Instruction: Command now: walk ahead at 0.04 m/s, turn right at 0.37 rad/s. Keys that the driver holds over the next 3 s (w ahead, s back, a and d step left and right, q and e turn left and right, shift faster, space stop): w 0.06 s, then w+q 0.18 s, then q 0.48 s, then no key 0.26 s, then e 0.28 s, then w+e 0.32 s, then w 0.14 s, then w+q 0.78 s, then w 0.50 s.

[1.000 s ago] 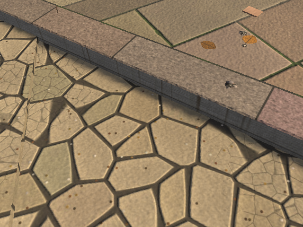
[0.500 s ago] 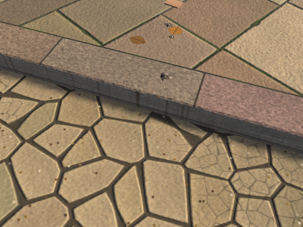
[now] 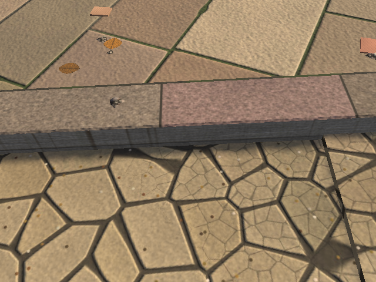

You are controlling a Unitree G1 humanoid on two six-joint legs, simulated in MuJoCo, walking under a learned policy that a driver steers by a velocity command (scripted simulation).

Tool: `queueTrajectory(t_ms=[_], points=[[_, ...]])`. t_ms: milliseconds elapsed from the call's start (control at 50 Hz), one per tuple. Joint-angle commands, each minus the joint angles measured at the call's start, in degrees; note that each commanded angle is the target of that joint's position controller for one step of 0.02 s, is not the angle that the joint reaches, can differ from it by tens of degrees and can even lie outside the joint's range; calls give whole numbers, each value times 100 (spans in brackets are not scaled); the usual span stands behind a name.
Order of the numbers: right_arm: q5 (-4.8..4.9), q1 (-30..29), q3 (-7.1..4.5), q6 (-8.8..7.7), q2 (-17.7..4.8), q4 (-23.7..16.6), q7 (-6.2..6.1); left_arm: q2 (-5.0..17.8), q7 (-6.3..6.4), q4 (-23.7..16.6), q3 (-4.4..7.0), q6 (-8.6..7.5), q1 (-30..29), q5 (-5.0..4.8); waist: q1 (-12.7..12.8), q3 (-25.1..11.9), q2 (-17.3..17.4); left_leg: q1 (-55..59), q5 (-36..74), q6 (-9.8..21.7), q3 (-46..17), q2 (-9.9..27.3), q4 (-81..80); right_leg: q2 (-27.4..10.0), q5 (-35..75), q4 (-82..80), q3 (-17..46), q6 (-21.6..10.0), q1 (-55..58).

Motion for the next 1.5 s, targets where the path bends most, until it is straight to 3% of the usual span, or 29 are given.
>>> queueTrajectory(t_ms=[20,80,240,340,460,520,540,560,580,600,620,640,720,800,900,1000,1060,1080,1100,1140,1200,1260,1300,1340,1360,1380,1400,1440,1500], points=[[40,-237,-58,65,-435,-560,-19,1093,126,-118,259,-127,806,-28,405,-717,-1099,-1331,-603,-5,-741,-217,1747,-2091,2456,-1478,2201,-1350,1135],[-125,55,-121,-13,-597,-235,199,539,198,-55,38,-140,356,-2,209,-333,-1275,-1435,627,18,-649,-149,1392,-1276,-458,-2259,1720,-819,1117],[-29,-25,-155,-173,-412,19,327,733,255,420,59,-560,1041,80,348,135,-809,-2345,1340,83,-1268,-436,1257,-1691,-593,-2770,1299,-799,1627],[-121,-96,-94,-230,-175,8,301,572,328,556,4,-644,973,44,248,203,-620,-2065,1414,-34,-942,-320,824,-1730,2060,-2289,378,-911,1427],[-40,-309,-11,-212,-81,-322,364,747,326,663,70,-541,997,17,269,-122,-998,-871,1301,328,-258,-509,-397,-1612,4434,-1021,-309,-621,1214],[-149,797,-129,-337,-296,-89,245,839,347,639,112,-491,897,-56,-275,-902,-480,688,2031,681,-255,-904,-1617,-1241,4305,1225,-660,-220,899],[-178,1257,-283,-404,-917,-107,166,589,343,474,32,-500,1123,-13,-389,-1421,393,1844,3347,1052,-1891,400,-1823,-840,1731,2919,-822,77,-274],[-8,1159,-412,-377,-1604,-260,165,202,304,214,-53,-438,1365,17,-35,-1865,1154,2508,5163,2061,-4445,1825,-2122,267,-2131,4243,-346,258,-1736],[288,1520,-341,-338,-1212,-51,189,463,264,392,16,-323,1075,262,-167,-1527,-225,1958,6390,1875,-3581,1446,-1692,-286,-1865,4464,507,242,-1440],[219,901,-357,-258,-1201,-231,107,346,270,242,-26,-295,1209,74,-12,-1531,687,1797,4479,2275,-3648,1505,-2099,-147,-1594,4630,357,290,-1906],[173,378,-243,-182,-729,-349,82,539,300,277,-20,-301,838,118,24,-857,156,1141,2960,1937,-3264,1034,-2543,-466,-1030,4147,407,346,-2058],[152,-25,-172,-142,-524,-431,49,634,301,217,33,-277,623,127,141,-552,289,652,2551,1627,-2892,607,-2701,-542,-705,3691,403,368,-1865],[84,157,-218,-200,-660,-361,81,443,264,274,6,-111,859,122,235,-831,24,513,3530,1377,-2468,236,-2536,-381,-304,3179,325,509,-1462],[46,212,-189,-196,-579,-359,47,456,305,218,30,-44,598,96,84,-818,268,651,2635,1301,-2625,243,-2699,-411,-139,2667,358,565,-1697],[-28,312,-142,-174,-519,-284,6,407,323,174,16,-44,269,53,-66,-665,316,719,1875,1305,-2884,281,-2764,-393,-201,1870,391,514,-1534],[-75,190,-50,-166,-412,-188,-7,348,372,265,-36,-102,400,-46,-15,-688,324,633,2542,1320,-2936,321,-2462,-196,-565,776,262,327,-613],[-17,169,138,-203,-127,-22,-85,134,411,493,-144,-203,727,-26,215,-686,40,177,2547,870,-2624,159,-2173,-310,793,-1382,497,142,881],[-19,347,185,-252,-16,-25,-84,478,445,421,-106,-279,581,74,24,-710,-483,30,2168,600,-2330,-93,-1827,-1015,1061,-1683,1410,-14,1117],[51,576,159,-262,-47,-29,-81,956,407,302,-38,-311,88,44,-381,-559,-1093,14,1352,410,-1643,-758,-1797,-1682,2303,-1545,2163,-440,685],[-12,206,108,-213,-318,93,-159,695,259,343,-65,-339,69,-41,-115,-584,-1070,704,1337,347,-1442,-743,-1845,-1410,2273,-1298,2013,-555,209],[5,75,73,-224,-364,53,-147,847,260,385,29,-294,253,-76,-11,-532,-1292,554,1421,286,-1209,-736,-1471,-1141,2266,-1134,2066,-485,187],[19,108,81,-238,-277,42,-201,899,251,331,132,-206,381,-65,54,-580,-1001,345,1117,276,-1043,-759,-1114,-1198,2496,-912,2414,-692,135],[-70,158,98,-274,-215,-37,-175,884,227,268,189,-141,361,-66,-14,-689,-819,372,44,414,-1107,-741,-1184,-1042,461,-883,2658,-808,-121],[-75,285,41,-327,-461,-103,-154,747,163,0,196,-97,-93,-60,-247,-232,-13,956,-1083,826,-2155,-158,-2196,-321,-1937,-404,2214,-515,-1536],[-55,777,-37,-376,-759,-16,-165,575,139,-192,159,-126,-480,-57,-520,-101,447,1793,-1706,1213,-3308,667,-3086,264,-1947,546,1345,-238,-2579],[-122,969,-152,-428,-1087,126,-188,453,127,-279,124,-179,-572,77,-511,98,857,2032,-1639,1618,-4289,1653,-3635,325,-1373,1783,651,-150,-3115],[-108,839,-103,-455,-855,85,-206,702,110,-214,177,-235,-465,186,-312,120,58,1809,-1249,1688,-4013,1696,-3553,-109,-1027,2305,768,-113,-3061],[-79,489,-38,-550,-627,9,-185,608,-11,-142,169,-299,-226,137,-70,8,44,1763,-376,1480,-3117,1304,-3548,-328,-474,2585,722,23,-2846],[-66,618,-43,-641,-599,109,-113,553,-190,-205,143,-264,-382,102,-210,-77,294,1884,989,1177,-1827,828,-3560,-368,39,2372,362,225,-2704]])
Next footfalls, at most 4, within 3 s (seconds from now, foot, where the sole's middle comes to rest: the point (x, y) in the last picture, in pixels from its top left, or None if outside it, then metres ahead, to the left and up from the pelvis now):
0.54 left None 0.22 0.13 -0.77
1.08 right None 0.26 -0.05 -0.77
1.72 right None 0.45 -0.11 -0.77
2.26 left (182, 206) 0.74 0.08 -0.77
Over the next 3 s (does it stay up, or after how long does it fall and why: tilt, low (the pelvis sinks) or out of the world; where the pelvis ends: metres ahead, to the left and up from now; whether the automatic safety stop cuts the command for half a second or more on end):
stays up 1.06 0.05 0.06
